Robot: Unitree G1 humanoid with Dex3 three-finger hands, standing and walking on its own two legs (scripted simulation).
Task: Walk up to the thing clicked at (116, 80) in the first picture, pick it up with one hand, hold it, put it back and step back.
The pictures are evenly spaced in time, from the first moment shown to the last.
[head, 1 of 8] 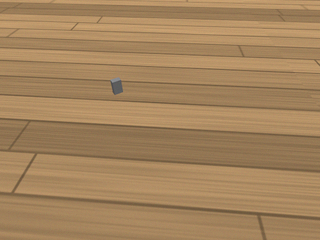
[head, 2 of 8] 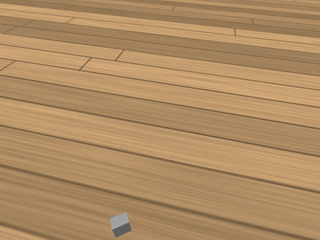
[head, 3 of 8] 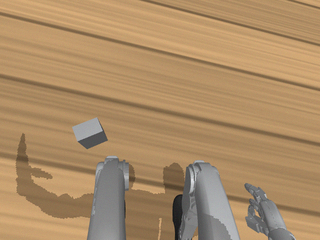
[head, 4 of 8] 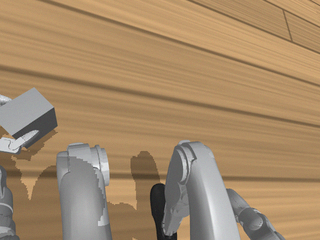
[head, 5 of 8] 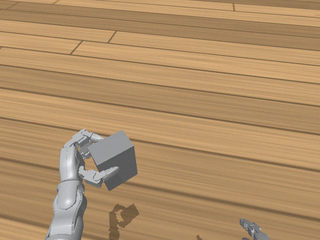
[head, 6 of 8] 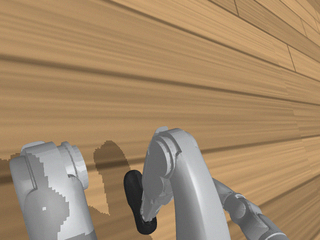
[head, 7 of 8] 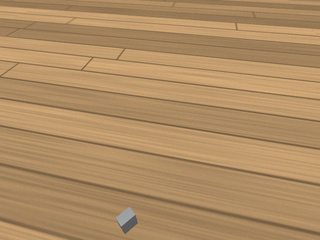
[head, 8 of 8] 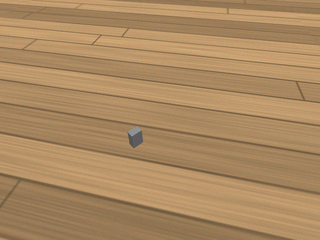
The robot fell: no
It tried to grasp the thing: yes
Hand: left
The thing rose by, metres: 0.68
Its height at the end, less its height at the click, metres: +0.00
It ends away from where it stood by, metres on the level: 0.01
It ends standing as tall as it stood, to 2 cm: yes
